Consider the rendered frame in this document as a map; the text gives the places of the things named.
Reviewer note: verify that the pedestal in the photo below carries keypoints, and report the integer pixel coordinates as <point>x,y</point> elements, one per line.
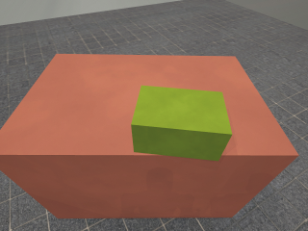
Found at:
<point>69,144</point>

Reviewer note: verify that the carton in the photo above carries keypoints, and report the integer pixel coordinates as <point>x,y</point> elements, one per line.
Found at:
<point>180,123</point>

